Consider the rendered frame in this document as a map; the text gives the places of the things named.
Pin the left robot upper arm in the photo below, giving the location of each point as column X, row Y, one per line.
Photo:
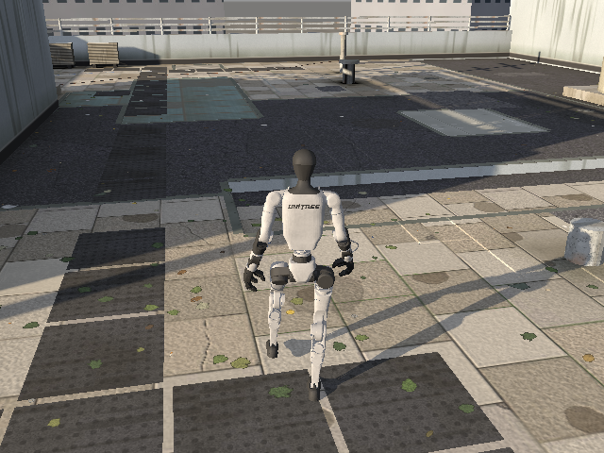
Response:
column 268, row 217

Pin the robot left thigh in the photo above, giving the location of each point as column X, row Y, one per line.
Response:
column 279, row 275

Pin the right robot forearm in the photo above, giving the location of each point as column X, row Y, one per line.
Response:
column 345, row 248

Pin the robot right foot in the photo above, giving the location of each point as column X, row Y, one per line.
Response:
column 314, row 394

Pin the left robot hand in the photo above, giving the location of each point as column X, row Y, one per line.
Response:
column 248, row 277

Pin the right robot hand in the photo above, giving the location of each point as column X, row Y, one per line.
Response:
column 340, row 262

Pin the left robot forearm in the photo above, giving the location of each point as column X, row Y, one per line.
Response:
column 256, row 254

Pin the right robot upper arm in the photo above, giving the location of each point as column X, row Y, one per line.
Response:
column 337, row 215

